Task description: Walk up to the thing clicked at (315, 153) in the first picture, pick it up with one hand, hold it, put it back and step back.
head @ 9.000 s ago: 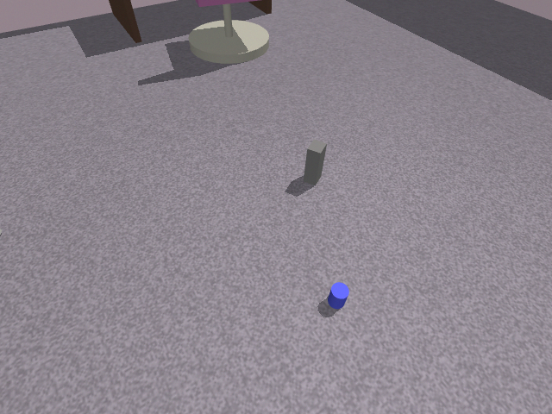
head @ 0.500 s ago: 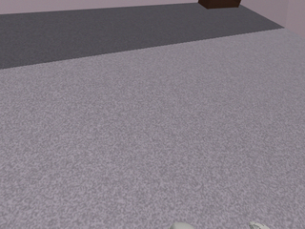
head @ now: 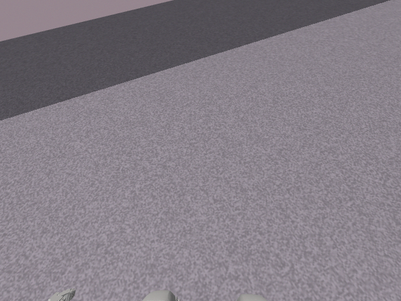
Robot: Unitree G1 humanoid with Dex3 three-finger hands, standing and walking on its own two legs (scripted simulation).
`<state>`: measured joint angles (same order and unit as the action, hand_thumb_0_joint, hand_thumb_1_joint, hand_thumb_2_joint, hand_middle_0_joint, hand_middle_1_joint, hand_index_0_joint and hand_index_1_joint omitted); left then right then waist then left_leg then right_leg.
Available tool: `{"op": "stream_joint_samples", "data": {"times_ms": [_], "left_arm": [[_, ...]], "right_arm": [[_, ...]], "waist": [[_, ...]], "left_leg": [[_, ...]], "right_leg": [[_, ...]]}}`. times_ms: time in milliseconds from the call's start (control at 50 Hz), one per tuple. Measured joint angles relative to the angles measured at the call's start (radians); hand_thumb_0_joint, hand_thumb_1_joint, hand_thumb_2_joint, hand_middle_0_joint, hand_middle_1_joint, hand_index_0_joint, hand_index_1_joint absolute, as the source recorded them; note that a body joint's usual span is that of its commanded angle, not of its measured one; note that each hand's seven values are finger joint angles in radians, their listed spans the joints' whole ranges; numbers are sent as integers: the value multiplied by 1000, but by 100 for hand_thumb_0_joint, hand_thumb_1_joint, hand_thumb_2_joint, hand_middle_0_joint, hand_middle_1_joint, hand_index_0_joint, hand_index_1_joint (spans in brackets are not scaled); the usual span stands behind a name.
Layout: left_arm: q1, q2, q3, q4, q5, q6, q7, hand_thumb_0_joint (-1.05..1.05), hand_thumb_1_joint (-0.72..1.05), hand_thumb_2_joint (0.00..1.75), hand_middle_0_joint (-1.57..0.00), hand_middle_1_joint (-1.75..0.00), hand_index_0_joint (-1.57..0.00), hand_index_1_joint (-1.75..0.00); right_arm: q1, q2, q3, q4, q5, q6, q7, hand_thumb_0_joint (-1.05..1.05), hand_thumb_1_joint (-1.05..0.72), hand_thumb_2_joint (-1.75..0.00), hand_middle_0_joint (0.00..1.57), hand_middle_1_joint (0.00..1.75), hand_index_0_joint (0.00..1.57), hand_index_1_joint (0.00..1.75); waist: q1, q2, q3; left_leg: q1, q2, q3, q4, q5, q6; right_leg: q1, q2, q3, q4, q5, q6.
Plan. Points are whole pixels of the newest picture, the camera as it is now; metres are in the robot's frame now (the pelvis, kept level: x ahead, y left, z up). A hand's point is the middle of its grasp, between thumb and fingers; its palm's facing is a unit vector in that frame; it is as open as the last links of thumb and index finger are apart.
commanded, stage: walk up
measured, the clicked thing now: out of the picture -0.52 +1.25 -0.66
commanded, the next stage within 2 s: stand in 1.98 s
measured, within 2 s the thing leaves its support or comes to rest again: neither
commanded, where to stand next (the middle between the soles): +0.23 +0.03 m, yaw +1 degrees
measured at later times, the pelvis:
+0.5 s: pelvis +0.14 +0.07 +0.00, yaw +1 degrees
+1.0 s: pelvis +0.15 +0.04 +0.00, yaw +0 degrees
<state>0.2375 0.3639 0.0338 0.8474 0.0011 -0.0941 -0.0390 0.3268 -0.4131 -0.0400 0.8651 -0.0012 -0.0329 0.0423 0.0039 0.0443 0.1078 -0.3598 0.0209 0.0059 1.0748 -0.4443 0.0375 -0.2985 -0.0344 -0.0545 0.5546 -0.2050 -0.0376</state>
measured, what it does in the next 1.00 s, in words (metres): walks ahead: left foot, then right foot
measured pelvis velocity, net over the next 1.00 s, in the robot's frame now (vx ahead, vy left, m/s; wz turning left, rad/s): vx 0.15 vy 0.04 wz -0.01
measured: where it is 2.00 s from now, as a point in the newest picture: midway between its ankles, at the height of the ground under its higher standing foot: outside the picture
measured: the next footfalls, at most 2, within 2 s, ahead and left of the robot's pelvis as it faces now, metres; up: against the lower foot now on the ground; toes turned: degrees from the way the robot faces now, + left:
left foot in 0.30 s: +0.23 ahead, +0.17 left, +0.00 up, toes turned +4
right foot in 0.74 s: +0.25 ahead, -0.08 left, +0.00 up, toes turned -2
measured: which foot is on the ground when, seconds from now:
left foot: up 0.00-0.28, down 0.30-1.00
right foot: down 0.00-0.32, up 0.34-0.72, down 0.74-1.00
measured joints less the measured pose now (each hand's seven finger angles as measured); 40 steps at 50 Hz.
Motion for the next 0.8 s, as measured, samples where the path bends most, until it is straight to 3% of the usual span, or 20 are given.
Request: {"op": "stream_joint_samples", "data": {"times_ms": [100,180,260,300,340,400,460,580,680,740,800], "left_arm": [[60,0,-6,5,7,4,1,0,90,90,-21,-30,-21,-30],[92,22,5,2,19,12,-5,0,90,90,-21,-30,-21,-30],[113,53,15,-2,21,18,-8,0,90,90,-21,-30,-21,-30],[122,69,14,2,19,28,-5,0,90,90,-21,-30,-21,-30],[114,82,16,19,14,44,4,0,90,90,-20,-30,-20,-30],[100,69,3,41,12,66,17,0,90,90,-20,-30,-20,-30],[80,71,-3,49,7,71,16,0,90,90,-20,-30,-20,-30],[44,69,-1,52,-1,82,22,0,90,90,-20,-30,-20,-30],[6,53,-4,81,-3,88,31,0,90,90,-20,-30,-20,-30],[-13,40,-6,101,1,86,33,0,90,90,-20,-30,-20,-30],[-38,5,-11,125,13,80,33,0,90,90,-20,-30,-20,-30]], "right_arm": [[-35,-17,-17,-14,-4,1,14,1,-90,-90,21,30,20,30],[-35,-17,-28,0,-17,4,27,0,-90,-90,21,30,20,30],[-30,-13,-32,20,-23,-4,32,1,-90,-90,21,30,20,30],[-28,-11,-32,23,-25,-16,26,1,-90,-90,21,30,20,30],[-42,7,-32,24,-30,-31,13,1,-90,-90,21,30,20,30],[-53,20,-21,-1,-18,-41,5,1,-90,-90,21,30,20,30],[-49,41,-7,-17,-9,-47,-6,0,-90,-90,21,30,20,30],[-45,52,10,-19,-5,-41,-27,0,-90,-90,21,30,21,30],[-75,45,15,-11,-6,-20,-37,0,-90,-90,21,30,21,30],[-99,38,18,-3,1,-2,-37,1,-90,-90,21,30,21,30],[-138,30,18,27,11,21,-41,1,-90,-90,21,30,21,30]], "waist": [[12,21,-19],[20,11,-37],[35,-14,-47],[34,-32,-54],[30,-89,-39],[11,-89,-27],[-3,-104,-11],[-3,-116,13],[-3,-98,25],[-3,-76,21],[-8,-9,25]], "left_leg": [[-118,42,-51,-88,130,-25],[-134,71,-24,-262,183,-50],[-83,69,8,-417,234,-46],[-32,51,21,-486,273,-34],[-20,13,51,-453,250,-20],[0,20,54,-437,210,-4],[53,14,57,-502,224,0],[117,1,76,-563,229,5],[105,-1,95,-504,186,-1],[73,6,102,-424,141,-13],[56,39,74,-373,97,-28]], "right_leg": [[83,17,-1,-75,-7,5],[126,19,-20,-89,-42,5],[145,13,-33,-45,-109,26],[137,0,-34,18,-165,44],[101,-41,-3,145,-214,24],[0,9,42,387,-275,1],[-79,25,76,470,-235,-6],[-154,-3,116,393,-127,19],[-112,-22,80,218,-75,24],[-40,-10,52,105,-50,20],[-22,26,31,87,-55,34]]}}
